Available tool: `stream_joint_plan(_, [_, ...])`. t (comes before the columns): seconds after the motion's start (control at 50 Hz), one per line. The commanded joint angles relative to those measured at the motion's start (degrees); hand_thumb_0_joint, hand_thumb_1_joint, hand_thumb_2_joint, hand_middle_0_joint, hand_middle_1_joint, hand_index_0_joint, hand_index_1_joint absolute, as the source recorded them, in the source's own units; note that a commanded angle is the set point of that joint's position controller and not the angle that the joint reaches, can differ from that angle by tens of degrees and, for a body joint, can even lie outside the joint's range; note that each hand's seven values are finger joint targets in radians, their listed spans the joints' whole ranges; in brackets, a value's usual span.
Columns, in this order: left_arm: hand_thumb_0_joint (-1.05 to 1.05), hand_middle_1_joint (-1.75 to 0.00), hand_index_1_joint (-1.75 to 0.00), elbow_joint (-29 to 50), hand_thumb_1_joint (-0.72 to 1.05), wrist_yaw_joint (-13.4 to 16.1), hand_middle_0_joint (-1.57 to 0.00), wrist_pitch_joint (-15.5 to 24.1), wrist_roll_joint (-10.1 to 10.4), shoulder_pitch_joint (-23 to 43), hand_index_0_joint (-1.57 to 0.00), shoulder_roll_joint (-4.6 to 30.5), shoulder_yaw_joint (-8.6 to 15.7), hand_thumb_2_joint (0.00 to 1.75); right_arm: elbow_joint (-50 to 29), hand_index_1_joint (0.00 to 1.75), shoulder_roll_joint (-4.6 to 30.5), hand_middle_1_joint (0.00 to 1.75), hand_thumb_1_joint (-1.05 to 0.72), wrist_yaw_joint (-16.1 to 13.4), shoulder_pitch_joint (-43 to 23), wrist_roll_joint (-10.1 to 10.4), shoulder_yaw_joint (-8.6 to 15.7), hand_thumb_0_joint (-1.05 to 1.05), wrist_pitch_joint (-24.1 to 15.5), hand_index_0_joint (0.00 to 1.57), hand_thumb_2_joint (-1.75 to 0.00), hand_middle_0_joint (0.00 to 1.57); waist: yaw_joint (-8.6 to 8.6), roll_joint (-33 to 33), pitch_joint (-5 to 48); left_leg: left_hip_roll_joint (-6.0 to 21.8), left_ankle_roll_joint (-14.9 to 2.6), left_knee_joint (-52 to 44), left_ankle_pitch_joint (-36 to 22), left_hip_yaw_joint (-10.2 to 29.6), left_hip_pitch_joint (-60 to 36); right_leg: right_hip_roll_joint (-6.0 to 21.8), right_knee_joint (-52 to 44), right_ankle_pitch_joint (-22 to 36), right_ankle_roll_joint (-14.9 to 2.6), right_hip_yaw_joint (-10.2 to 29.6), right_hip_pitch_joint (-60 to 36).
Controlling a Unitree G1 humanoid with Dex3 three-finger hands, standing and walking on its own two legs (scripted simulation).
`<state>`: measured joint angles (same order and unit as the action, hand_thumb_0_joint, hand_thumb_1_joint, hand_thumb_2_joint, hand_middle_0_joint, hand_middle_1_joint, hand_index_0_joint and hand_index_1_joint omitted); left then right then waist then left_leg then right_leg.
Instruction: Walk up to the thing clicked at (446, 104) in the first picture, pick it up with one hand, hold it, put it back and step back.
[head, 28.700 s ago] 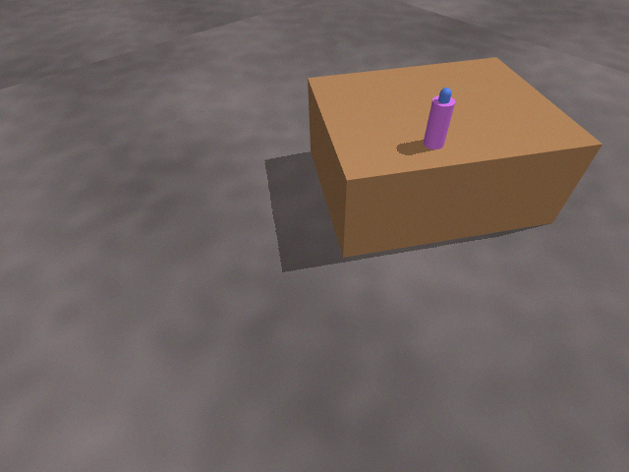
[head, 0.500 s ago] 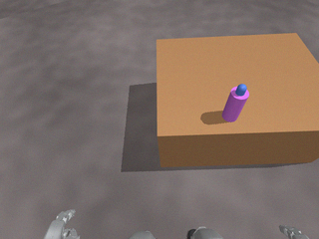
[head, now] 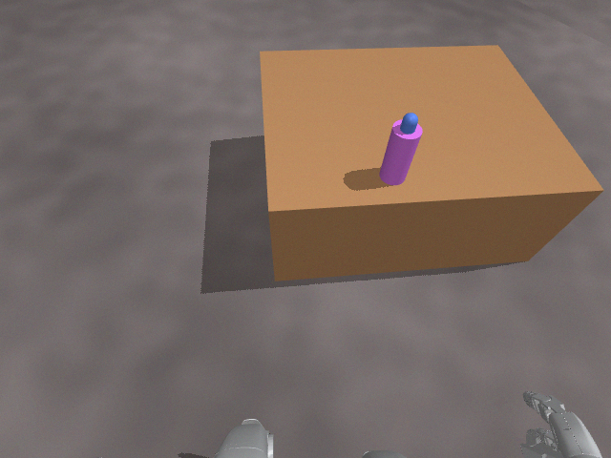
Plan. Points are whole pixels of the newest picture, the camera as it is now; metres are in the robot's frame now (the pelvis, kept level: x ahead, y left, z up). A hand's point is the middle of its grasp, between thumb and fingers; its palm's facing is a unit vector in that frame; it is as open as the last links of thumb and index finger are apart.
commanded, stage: step back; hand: right
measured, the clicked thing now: (401, 147) +0.85 -0.22 -0.22
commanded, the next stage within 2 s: stand in 1.90 s
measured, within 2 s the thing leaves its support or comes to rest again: neither
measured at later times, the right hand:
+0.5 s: hand out of the picture -0.06 -0.30 -0.12, palm faces -0.16 +0.88 -0.46, open 7.4 cm
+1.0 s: hand out of the picture -0.17 -0.37 -0.15, palm faces -0.13 +0.91 -0.39, open 7.4 cm
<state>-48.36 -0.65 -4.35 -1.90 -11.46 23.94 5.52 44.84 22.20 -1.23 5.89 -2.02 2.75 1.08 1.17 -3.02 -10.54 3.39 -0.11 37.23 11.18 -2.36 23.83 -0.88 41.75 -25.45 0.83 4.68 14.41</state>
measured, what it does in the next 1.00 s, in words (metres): walks backwards: right foot, then left foot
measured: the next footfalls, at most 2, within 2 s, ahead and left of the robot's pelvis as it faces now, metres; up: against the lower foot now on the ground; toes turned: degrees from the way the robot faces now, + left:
right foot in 0.02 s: +0.01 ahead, -0.14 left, +0.00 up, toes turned +4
left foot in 0.36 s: -0.10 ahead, +0.08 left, +0.00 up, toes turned +6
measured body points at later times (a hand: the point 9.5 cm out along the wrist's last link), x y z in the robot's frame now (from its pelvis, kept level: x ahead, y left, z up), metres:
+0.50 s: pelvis -0.15 -0.04 +0.01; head -0.10 +0.00 +0.45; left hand -0.05 +0.28 -0.12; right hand -0.06 -0.34 -0.09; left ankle -0.14 +0.08 -0.72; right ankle -0.12 -0.17 -0.64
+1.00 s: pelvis -0.26 -0.10 +0.00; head -0.24 -0.11 +0.45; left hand -0.24 +0.23 -0.10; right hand -0.16 -0.42 -0.12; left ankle -0.26 +0.03 -0.71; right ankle -0.25 -0.24 -0.72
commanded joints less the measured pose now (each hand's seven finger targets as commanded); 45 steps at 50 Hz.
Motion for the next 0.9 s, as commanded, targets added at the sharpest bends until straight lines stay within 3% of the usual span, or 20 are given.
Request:
stream_joint_plan(0.0, [0.00,-0.30,-0.30,1.18,0.90,-0.12,-0.20,1.76,-0.75,-9.71,-0.20,10.06,3.38,0.90,-3.66,0.30,15.14,0.30,-0.90,-0.67,-0.41,0.94,4.38,0.00,0.19,0.20,-0.90,0.20,2.07,10.44,15.84,7.01,-6.15,-4.82,0.13,11.69,-2.62,2.54,-16.49,7.10,-3.88,-0.20,-7.58])
stream_joint_plan(0.02, [0.00,-0.30,-0.30,2.34,0.90,-0.33,-0.20,1.92,-1.54,-8.38,-0.20,14.05,4.49,0.90,-4.26,0.30,12.21,0.30,-0.90,-0.80,0.12,1.39,3.61,0.00,0.21,0.20,-0.90,0.20,1.85,-1.67,12.26,-1.11,-2.59,4.03,10.77,9.55,6.97,11.28,-20.55,2.45,-7.24,15.61,-6.05])
stream_joint_plan(0.04, [0.00,-0.30,-0.30,5.13,0.90,-0.50,-0.20,1.49,-1.30,-1.58,-0.20,19.54,5.32,0.90,-4.52,0.30,11.09,0.30,-0.90,-1.84,-1.06,1.71,3.78,0.00,0.21,0.20,-0.90,0.20,3.00,-14.47,8.57,-8.84,0.27,18.65,23.28,4.43,6.11,21.37,-27.12,-1.86,-15.80,25.16,7.85])
stream_joint_plan(0.06, [0.00,-0.30,-0.30,7.35,0.90,-0.20,-0.20,1.70,-1.52,3.43,-0.20,19.83,5.18,0.90,-2.91,0.30,13.69,0.30,-0.90,-2.29,0.73,1.32,4.73,0.00,0.41,0.20,-0.90,0.20,1.79,-14.39,4.39,-6.33,0.63,27.47,24.21,8.70,2.19,24.50,-29.48,-3.27,-17.99,28.35,17.53])
stream_joint_plan(0.14, [0.00,-0.30,-0.30,8.91,0.90,0.61,-0.20,2.02,-1.20,8.88,-0.20,10.52,3.31,0.90,0.69,0.30,11.11,0.30,-0.90,-1.65,6.95,1.81,3.22,0.00,-0.28,0.20,-0.90,0.20,-2.03,-6.20,5.40,-9.96,0.17,31.07,14.64,9.39,3.15,10.33,-20.49,14.17,-9.98,5.48,8.84])
stream_joint_plan(0.26, [0.00,-0.30,-0.30,10.10,0.90,1.83,-0.20,1.50,-1.60,2.68,-0.20,9.77,3.28,0.90,-0.53,0.30,9.51,0.30,-0.90,-1.98,7.39,0.79,2.38,0.00,-1.84,0.20,-0.90,0.20,1.31,-10.51,12.63,-4.32,0.74,6.56,19.15,4.31,4.16,14.33,-12.22,33.31,-12.69,6.62,-11.69])
stream_joint_plan(0.32, [0.00,-0.30,-0.30,10.70,0.90,1.44,-0.20,0.21,-0.19,3.01,-0.20,9.68,2.58,0.90,1.78,0.30,9.43,0.30,-0.90,-1.87,12.23,0.20,3.02,0.00,-2.45,0.20,-0.90,0.20,-0.53,-5.68,15.83,-6.17,0.01,-15.84,0.76,-0.59,-6.76,11.09,-1.43,34.12,-9.27,2.13,-10.03])
stream_joint_plan(0.34, [0.00,-0.30,-0.30,11.54,0.90,1.22,-0.20,-0.23,-0.03,2.56,-0.20,7.73,1.92,0.90,1.76,0.30,10.62,0.30,-0.90,-1.93,12.29,-0.37,3.65,0.00,-2.53,0.20,-0.90,0.20,-0.25,-2.88,16.45,-3.37,-0.71,-17.19,-4.99,4.27,-12.08,9.34,1.48,26.42,-7.16,1.91,-3.26])
stream_joint_plan(0.36, [0.00,-0.30,-0.30,11.84,0.90,1.01,-0.20,-0.41,0.38,0.57,-0.20,5.74,1.45,0.90,1.02,0.30,15.23,0.30,-0.90,-1.92,10.73,-0.91,4.77,0.00,-2.49,0.20,-0.90,0.20,0.85,8.95,16.59,7.85,-4.64,-17.87,-10.72,20.07,-18.18,3.11,8.82,9.79,-4.29,-1.72,9.45])
stream_joint_plan(0.38, [0.00,-0.30,-0.30,12.46,0.90,1.29,-0.20,-0.46,0.41,3.51,-0.20,7.21,1.99,0.90,-0.62,0.30,22.32,0.30,-0.90,-1.44,7.57,-1.07,5.81,0.00,-2.01,0.20,-0.90,0.20,-0.35,15.54,14.23,19.36,-13.54,-17.09,-16.04,32.10,-11.64,-2.68,18.00,-9.02,-1.71,-1.03,15.16])
stream_joint_plan(0.4, [0.00,-0.30,-0.30,12.77,0.90,1.69,-0.20,-0.76,-0.12,7.32,-0.20,10.23,2.95,0.90,-1.82,0.30,24.36,0.30,-0.90,-2.10,5.41,-0.70,6.57,0.00,-2.42,0.20,-0.90,0.20,-2.71,17.36,11.96,25.69,-19.04,-19.24,-13.70,38.99,-2.07,0.33,28.22,-11.26,-1.35,6.37,11.25])
stream_joint_plan(0.48, [0.00,-0.30,-0.30,9.05,0.90,0.75,-0.20,-0.70,0.61,1.43,-0.20,9.41,3.28,0.90,-1.84,0.30,14.22,0.30,-0.90,-2.90,2.60,-0.56,3.86,0.00,-2.65,0.20,-0.90,0.20,1.66,6.22,11.03,11.02,-12.07,-10.06,-26.89,13.84,-10.23,-4.52,35.08,-3.00,-1.28,8.47,16.76])
stream_joint_plan(0.64, [0.00,-0.30,-0.30,5.78,0.90,0.27,-0.20,2.95,0.58,0.16,-0.20,7.76,1.53,0.90,-1.17,0.30,15.36,0.30,-0.90,-1.00,4.65,-0.67,4.45,0.00,-1.57,0.20,-0.90,0.20,-2.82,18.08,17.03,9.07,-12.29,-7.99,-3.16,10.78,-18.00,0.71,-2.09,-2.70,0.85,-2.53,6.20])
stream_joint_plan(0.7, [0.00,-0.30,-0.30,-0.62,0.90,0.69,-0.20,4.24,0.18,-6.69,-0.20,7.95,2.14,0.90,-0.78,0.30,15.58,0.30,-0.90,-0.07,2.80,-0.12,4.06,0.00,0.15,0.20,-0.90,0.20,0.71,14.75,17.29,6.08,-9.15,-0.31,0.52,6.88,-9.18,-1.59,-20.38,7.30,-1.35,-6.96,-5.92])
stream_joint_plan(0.72, [0.00,-0.30,-0.30,-1.59,0.90,0.80,-0.20,4.50,-0.63,-7.30,-0.20,11.16,3.03,0.90,-1.51,0.30,12.44,0.30,-0.90,0.02,2.58,0.14,3.09,0.00,0.27,0.20,-0.90,0.20,0.82,7.47,14.93,3.05,-5.99,6.49,6.64,5.42,0.73,1.63,-18.97,5.06,-3.20,1.81,-9.18])
stream_joint_plan(0.74, [0.00,-0.30,-0.30,-0.44,0.90,0.88,-0.20,4.67,-1.44,-6.69,-0.20,16.03,4.18,0.90,-3.21,0.30,8.47,0.30,-0.90,-0.06,2.08,0.52,1.81,0.00,-0.01,0.20,-0.90,0.20,1.18,-7.30,11.61,-4.53,-1.89,13.25,20.36,4.10,14.54,13.40,-22.68,-3.75,-7.23,21.64,-8.46])
stream_joint_plan(0.76, [0.00,-0.30,-0.30,2.10,0.90,1.07,-0.20,4.44,-1.50,-0.64,-0.20,21.06,4.61,0.90,-3.34,0.30,11.22,0.30,-0.90,-1.02,-2.38,0.46,3.26,0.00,-0.07,0.20,-0.90,0.20,3.52,-8.76,8.58,-4.23,0.32,18.42,23.72,11.34,7.18,23.61,-26.62,-11.58,-15.58,30.57,9.35])
stream_joint_plan(0.78, [0.00,-0.30,-0.30,3.20,0.90,1.21,-0.20,4.37,-1.42,5.27,-0.20,20.14,4.11,0.90,-1.33,0.30,14.13,0.30,-0.90,-0.86,-1.22,0.69,4.39,0.00,-0.25,0.20,-0.90,0.20,1.10,-8.88,3.54,-2.02,0.31,22.49,20.92,11.89,1.15,24.36,-27.98,-16.03,-16.06,30.48,18.90])
stream_joint_plan(0.82, [0.00,-0.30,-0.30,3.16,0.90,1.39,-0.20,5.24,-1.05,7.34,-0.20,13.67,2.19,0.90,1.37,0.30,12.78,0.30,-0.90,-0.19,0.50,1.30,3.50,0.00,-0.59,0.20,-0.90,0.20,-1.45,-1.62,0.85,-4.84,-0.26,21.31,14.71,10.66,2.30,14.78,-22.30,-1.91,-11.07,12.95,13.71])
stream_joint_plan(0.88, [0.00,-0.30,-0.30,0.88,0.90,1.19,-0.20,6.16,-0.99,2.52,-0.20,13.28,2.42,0.90,2.76,0.30,10.44,0.30,-0.90,0.19,2.87,0.82,2.52,0.00,-1.11,0.20,-0.90,0.20,0.47,-6.48,4.52,-5.00,0.39,16.51,13.51,8.80,2.97,11.55,-20.49,-2.64,-9.53,10.80,6.26])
